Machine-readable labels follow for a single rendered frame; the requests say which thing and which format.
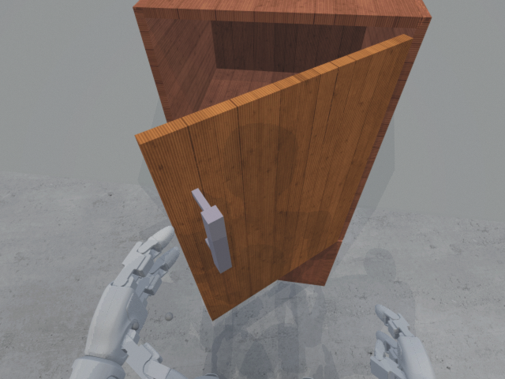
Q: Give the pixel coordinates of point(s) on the handle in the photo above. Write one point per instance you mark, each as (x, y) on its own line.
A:
(216, 232)

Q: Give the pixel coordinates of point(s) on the robot left hand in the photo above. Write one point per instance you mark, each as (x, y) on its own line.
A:
(124, 302)

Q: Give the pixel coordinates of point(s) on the robot left forearm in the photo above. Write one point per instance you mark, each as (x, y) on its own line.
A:
(89, 367)

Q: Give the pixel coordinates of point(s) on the robot right hand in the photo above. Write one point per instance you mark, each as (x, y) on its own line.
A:
(408, 358)

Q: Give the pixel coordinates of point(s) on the cupboard door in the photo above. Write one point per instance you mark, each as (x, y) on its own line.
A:
(282, 163)

